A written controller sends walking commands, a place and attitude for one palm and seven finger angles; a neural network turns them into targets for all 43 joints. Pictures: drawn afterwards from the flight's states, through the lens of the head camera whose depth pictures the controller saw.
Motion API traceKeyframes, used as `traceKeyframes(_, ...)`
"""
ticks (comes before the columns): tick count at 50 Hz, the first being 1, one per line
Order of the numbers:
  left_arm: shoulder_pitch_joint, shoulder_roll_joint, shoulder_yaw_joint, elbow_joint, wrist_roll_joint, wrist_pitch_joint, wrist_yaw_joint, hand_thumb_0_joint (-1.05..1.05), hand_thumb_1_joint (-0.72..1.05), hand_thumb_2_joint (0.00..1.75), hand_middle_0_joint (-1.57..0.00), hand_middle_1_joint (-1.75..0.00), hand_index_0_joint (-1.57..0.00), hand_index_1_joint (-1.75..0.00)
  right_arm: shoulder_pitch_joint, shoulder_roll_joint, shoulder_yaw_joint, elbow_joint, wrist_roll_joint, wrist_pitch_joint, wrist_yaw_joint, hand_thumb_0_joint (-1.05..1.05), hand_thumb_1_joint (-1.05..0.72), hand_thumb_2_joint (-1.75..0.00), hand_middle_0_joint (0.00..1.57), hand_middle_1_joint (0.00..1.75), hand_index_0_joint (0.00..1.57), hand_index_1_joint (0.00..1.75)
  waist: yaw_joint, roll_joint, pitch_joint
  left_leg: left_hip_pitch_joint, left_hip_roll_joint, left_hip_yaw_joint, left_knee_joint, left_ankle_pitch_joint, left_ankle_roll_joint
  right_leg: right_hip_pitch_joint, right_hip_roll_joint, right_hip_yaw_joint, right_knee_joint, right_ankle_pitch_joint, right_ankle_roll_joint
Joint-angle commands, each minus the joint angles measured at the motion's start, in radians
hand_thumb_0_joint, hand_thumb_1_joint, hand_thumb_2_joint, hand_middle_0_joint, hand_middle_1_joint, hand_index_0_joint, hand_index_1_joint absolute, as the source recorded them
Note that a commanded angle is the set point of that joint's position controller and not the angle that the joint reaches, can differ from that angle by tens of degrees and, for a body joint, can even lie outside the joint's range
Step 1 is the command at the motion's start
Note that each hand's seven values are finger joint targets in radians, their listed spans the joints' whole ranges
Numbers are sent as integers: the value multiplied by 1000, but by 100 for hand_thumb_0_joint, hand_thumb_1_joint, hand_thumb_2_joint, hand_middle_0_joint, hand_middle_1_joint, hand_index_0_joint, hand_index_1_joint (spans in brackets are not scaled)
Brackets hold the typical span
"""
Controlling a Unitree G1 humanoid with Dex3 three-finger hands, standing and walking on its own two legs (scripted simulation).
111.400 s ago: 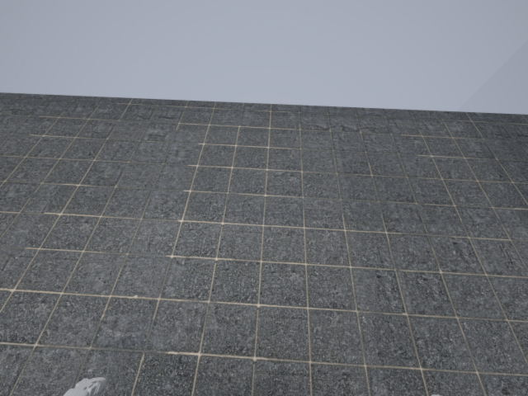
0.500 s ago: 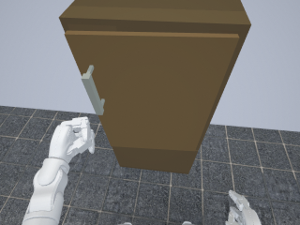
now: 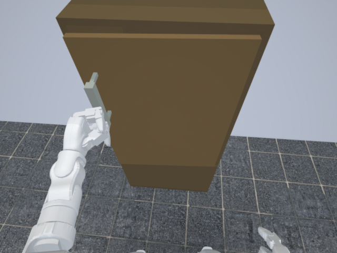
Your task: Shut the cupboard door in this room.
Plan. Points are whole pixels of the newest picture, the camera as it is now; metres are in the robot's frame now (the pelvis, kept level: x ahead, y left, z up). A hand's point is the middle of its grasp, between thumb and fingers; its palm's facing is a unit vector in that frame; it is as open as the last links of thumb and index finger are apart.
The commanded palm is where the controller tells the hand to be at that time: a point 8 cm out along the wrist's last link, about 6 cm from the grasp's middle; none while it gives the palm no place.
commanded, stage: bring the fist close to the handle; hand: left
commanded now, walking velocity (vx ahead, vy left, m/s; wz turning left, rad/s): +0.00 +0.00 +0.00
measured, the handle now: (100, 102) +0.47 +0.20 +0.07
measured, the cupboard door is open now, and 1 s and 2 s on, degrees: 3 0 0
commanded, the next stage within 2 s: push the door shut along its arc in 0.26 s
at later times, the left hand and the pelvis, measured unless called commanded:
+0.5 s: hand (107, 136) +0.36 +0.16 +0.07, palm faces -0.05 -1.00 -0.04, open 3.1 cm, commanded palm +0.35 +0.22 +0.08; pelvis -0.01 +0.00 +0.00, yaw +0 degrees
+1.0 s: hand (113, 118) +0.42 +0.16 +0.08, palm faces -0.17 -0.98 -0.03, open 3.2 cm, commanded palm +0.42 +0.21 +0.08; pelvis -0.01 +0.00 -0.01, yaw +0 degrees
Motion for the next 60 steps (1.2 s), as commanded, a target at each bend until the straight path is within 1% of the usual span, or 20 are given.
traceKeyframes(1, -219, 139, 38, -199, -11, -64, -5, 0, 90, 90, -130, -150, -130, -150, -10, -125, -53, -142, 2, -36, -2, 0, -90, -90, 20, 30, 20, 30, 13, -31, -315, 84, -20, -37, -125, 298, 2, 246, 32, 18, -86, 322, -13)
traceKeyframes(6, -248, 206, 106, -213, -22, -71, 10, 0, 90, 90, -130, -150, -130, -150, -24, -125, -52, -147, 2, -19, -9, 0, -90, -90, 20, 30, 20, 30, 13, -74, -283, 48, -25, -25, -141, 228, 7, 272, 29, 37, -115, 271, -6)
traceKeyframes(12, -344, 149, 32, -244, -11, -119, 5, 0, 90, 90, -130, -150, -130, -150, -30, -116, -48, -128, 1, -31, -13, 0, -90, -90, 20, 30, 20, 30, -13, 14, -291, 91, -22, -34, -133, 210, 6, 219, 36, 32, -106, 241, -12)
traceKeyframes(16, -284, 125, 13, -169, -19, -95, -19, 0, 90, 90, -130, -150, -130, -150, -28, -124, -51, -127, 6, -34, -13, 0, -90, -90, 20, 30, 20, 30, -11, -21, -268, 74, -22, -36, -135, 185, 6, 208, 35, 28, -117, 216, -11)
traceKeyframes(18, -333, 123, 6, -142, -21, -76, -23, 0, 90, 90, -130, -150, -130, -150, -30, -127, -49, -122, 7, -31, -14, 0, -90, -90, 20, 30, 20, 30, -23, -41, -244, 59, -24, -38, -137, 144, 6, 186, 32, 31, -128, 174, -6)
traceKeyframes(21, -396, 200, 55, -93, -13, -61, -25, 0, 90, 90, -130, -150, -130, -150, -30, -137, -45, -120, 9, -20, -21, 0, -90, -90, 20, 30, 20, 30, -25, -62, -225, 34, -25, -42, -139, 112, 9, 184, 28, 38, -135, 132, -6)
traceKeyframes(22, -479, 185, 27, -103, -6, -66, -27, 0, 90, 90, -130, -150, -130, -150, -31, -134, -41, -118, 9, -19, -23, 0, -90, -90, 20, 30, 20, 30, -44, -54, -232, 41, -24, -44, -136, 111, 10, 167, 28, 37, -129, 133, -4)
traceKeyframes(26, -607, 263, 80, -71, -2, -105, -31, 0, 90, 90, -130, -150, -130, -150, -26, -132, -38, -104, 3, -20, -33, 0, -90, -90, 20, 30, 20, 30, -38, -7, -311, 53, -26, -50, -113, 136, 9, 191, 28, 50, -102, 161, -9)
traceKeyframes(28, -657, 223, 40, -30, -4, -117, -48, 0, 90, 90, -130, -150, -130, -150, -20, -127, -34, -96, 4, -23, -32, 0, -90, -90, 20, 30, 20, 30, -49, 15, -328, 56, -27, -52, -104, 146, 7, 175, 31, 46, -90, 176, -11)
traceKeyframes(30, -657, 252, 60, 51, 0, -114, -64, 0, 90, 90, -130, -150, -130, -150, 3, -138, -38, -81, 3, -19, -33, 0, -90, -90, 20, 30, 20, 30, -50, 5, -337, 49, -25, -57, -96, 161, 6, 162, 34, 40, -78, 188, -13)
traceKeyframes(34, -611, 213, 38, 155, -3, -77, -105, 0, 90, 90, -130, -150, -130, -150, 38, -146, -48, -86, 4, -7, -20, 0, -90, -90, 20, 30, 20, 30, -45, 3, -364, 46, -25, -50, -85, 239, 4, 166, 33, 34, -65, 282, -14)
traceKeyframes(35, -599, 242, 62, 194, -5, -67, -113, 0, 90, 90, -130, -150, -130, -150, 54, -154, -47, -85, 3, -2, -20, 0, -90, -90, 20, 30, 20, 30, -43, -36, -361, 28, -26, -52, -82, 249, 7, 177, 35, 31, -62, 292, -15)
traceKeyframes(37, -689, 243, 49, 175, -7, -71, -128, 0, 90, 90, -130, -150, -130, -150, 64, -156, -51, -83, 5, 6, -19, 0, -90, -90, 20, 30, 20, 30, -64, -64, -360, 17, -23, -51, -78, 246, 10, 173, 34, 36, -62, 304, -9)
traceKeyframes(40, -777, 244, 42, 118, -16, -105, -138, 0, 90, 90, -130, -150, -130, -150, 67, -156, -53, -92, 2, 8, -22, 0, -90, -90, 20, 30, 20, 30, -70, -21, -394, 50, -25, -52, -69, 272, 12, 164, 37, 34, -53, 315, -14)
traceKeyframes(42, -789, 289, 84, 119, -20, -127, -140, 0, 90, 90, -130, -150, -130, -150, 76, -157, -53, -82, 0, 10, -21, 0, -90, -90, 20, 30, 20, 30, -61, -14, -438, 65, -24, -57, -65, 284, 9, 184, 38, 38, -46, 328, -15)
traceKeyframes(44, -807, 281, 67, 154, -9, -137, -146, 0, 90, 90, -130, -150, -130, -150, 83, -153, -52, -74, 1, 14, -22, 0, -90, -90, 20, 30, 20, 30, -74, -16, -416, 48, -23, -53, -62, 264, 11, 162, 40, 40, -47, 311, -12)
traceKeyframes(47, -890, 335, 86, 207, 6, -143, -155, 0, 90, 90, -130, -150, -130, -150, 98, -161, -52, -51, 2, 21, -26, 0, -90, -90, 20, 30, 20, 30, -96, -33, -381, 11, -22, -58, -62, 216, 17, 143, 39, 45, -55, 268, -9)
traceKeyframes(50, -959, 345, 75, 228, 3, -141, -177, 0, 90, 90, -130, -150, -130, -150, 100, -165, -49, -48, 5, 23, -32, 0, -90, -90, 20, 30, 20, 30, -113, 16, -377, 18, -26, -59, -57, 188, 20, 116, 41, 49, -63, 229, -11)
traceKeyframes(52, -1008, 312, 36, 244, 4, -141, -190, 0, 90, 90, -130, -150, -130, -150, 95, -163, -46, -42, 7, 20, -30, 0, -90, -90, 20, 30, 20, 30, -128, 54, -375, 45, -22, -74, -60, 156, 15, 59, 42, 40, -64, 178, -14)
traceKeyframes(60, -1187, 269, -46, 332, -3, -144, -205, 0, 90, 90, -130, -150, -130, -150, 105, -184, -35, -17, 11, -13, -41, 0, -90, -90, 20, 30, 20, 30, -198, 35, -326, 13, -18, -105, -55, -15, 23, -91, 49, 32, -66, 2, -13)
